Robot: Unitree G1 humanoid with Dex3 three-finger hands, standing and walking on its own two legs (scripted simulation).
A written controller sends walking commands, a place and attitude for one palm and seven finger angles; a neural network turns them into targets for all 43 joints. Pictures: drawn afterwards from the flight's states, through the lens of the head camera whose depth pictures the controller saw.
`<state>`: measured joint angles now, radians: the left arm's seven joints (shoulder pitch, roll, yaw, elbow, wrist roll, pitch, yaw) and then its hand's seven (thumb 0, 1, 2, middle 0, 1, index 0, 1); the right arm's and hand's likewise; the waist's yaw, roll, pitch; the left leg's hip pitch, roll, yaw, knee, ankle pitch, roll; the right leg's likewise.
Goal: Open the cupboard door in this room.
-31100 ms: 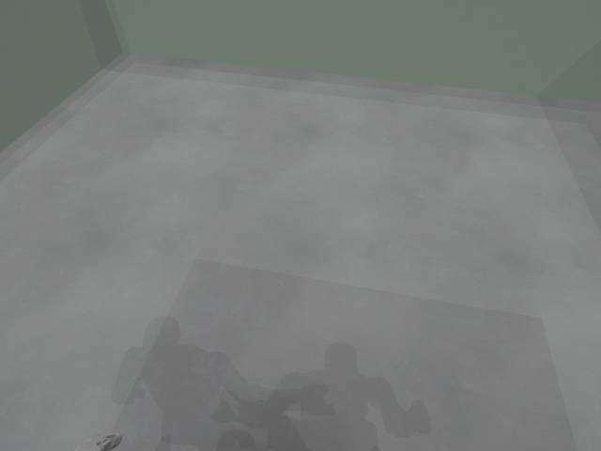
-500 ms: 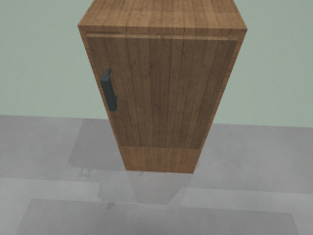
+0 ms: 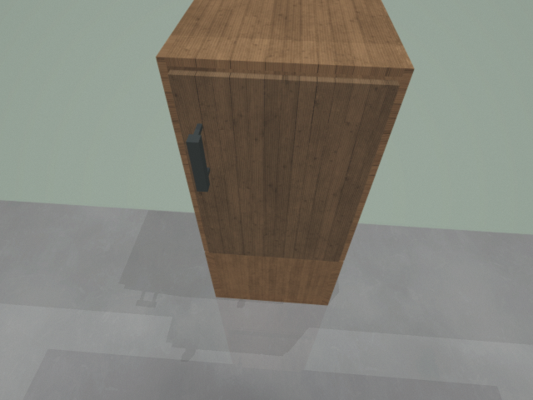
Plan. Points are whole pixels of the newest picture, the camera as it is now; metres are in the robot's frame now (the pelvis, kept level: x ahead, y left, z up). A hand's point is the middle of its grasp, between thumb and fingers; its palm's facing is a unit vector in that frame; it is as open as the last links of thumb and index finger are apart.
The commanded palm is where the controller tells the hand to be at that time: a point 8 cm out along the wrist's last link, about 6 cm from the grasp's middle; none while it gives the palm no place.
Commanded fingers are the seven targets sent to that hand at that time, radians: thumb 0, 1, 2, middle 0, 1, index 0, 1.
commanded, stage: come to a stop and stand still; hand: left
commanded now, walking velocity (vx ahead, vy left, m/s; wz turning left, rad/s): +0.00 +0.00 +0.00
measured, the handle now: (201, 158) +0.56 +0.18 +0.02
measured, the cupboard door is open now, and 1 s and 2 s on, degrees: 0 0 0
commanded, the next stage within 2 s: look again from close up in 0.12 s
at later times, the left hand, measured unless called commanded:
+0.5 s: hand out of the picture -0.01 +0.18 -0.17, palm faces +0.02 -0.98 -0.21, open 7.3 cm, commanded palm none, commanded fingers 0.00 0.90 0.90 -0.20 -0.30 -0.20 -0.30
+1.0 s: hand (143, 363) +0.18 +0.20 -0.05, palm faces +0.27 -0.96 -0.11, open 7.4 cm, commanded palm +0.11 +0.25 -0.06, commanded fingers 0.00 0.69 0.81 -0.22 -0.44 -0.22 -0.44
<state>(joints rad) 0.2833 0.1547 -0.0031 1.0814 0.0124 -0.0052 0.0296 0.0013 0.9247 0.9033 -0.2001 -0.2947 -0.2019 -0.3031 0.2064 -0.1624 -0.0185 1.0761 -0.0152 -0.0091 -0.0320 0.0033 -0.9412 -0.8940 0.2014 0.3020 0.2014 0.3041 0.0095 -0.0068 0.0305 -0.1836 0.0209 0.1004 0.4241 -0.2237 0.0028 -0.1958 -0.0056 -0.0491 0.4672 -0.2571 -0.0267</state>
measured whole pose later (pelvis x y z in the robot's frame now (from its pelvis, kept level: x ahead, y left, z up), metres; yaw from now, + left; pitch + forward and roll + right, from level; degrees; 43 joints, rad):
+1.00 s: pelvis +0.01 +0.01 -0.01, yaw +2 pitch +2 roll +1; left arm 0.42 0.16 0.08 0.25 -0.16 -0.14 0.04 0.02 0.88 0.88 -0.21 -0.32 -0.21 -0.33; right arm 0.29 -0.22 -0.03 0.84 0.02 -0.24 -0.06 0.01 -0.91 -0.89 0.20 0.30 0.20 0.30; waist -0.02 0.01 -0.03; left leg -0.32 0.00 0.06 0.58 -0.30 0.02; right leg -0.30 -0.03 -0.08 0.60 -0.34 -0.02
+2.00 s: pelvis -0.02 +0.02 -0.06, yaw +2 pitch +10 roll -3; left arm 0.20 0.35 0.33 0.18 -0.36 -0.33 -0.43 -0.01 -0.25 0.41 -0.28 -1.04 -0.29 -1.05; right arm 0.26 -0.28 0.02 0.54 0.04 -0.25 -0.06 0.01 -0.91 -0.89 0.20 0.30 0.20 0.30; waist -0.01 0.01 -0.09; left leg -0.70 0.03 0.02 0.97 -0.44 0.03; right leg -0.64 -0.01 -0.10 0.91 -0.43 -0.01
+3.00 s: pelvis -0.01 +0.01 -0.04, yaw +2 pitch +7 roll -1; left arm -0.06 0.43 0.43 0.45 -0.37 -0.24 -0.55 -0.02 -0.50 0.30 -0.30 -1.20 -0.30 -1.20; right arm 0.28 -0.27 0.05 0.56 0.05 -0.18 -0.08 0.01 -0.91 -0.89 0.21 0.30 0.21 0.30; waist 0.00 0.02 -0.07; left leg -0.57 0.03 0.03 0.83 -0.38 0.02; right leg -0.53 0.00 -0.09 0.78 -0.38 -0.02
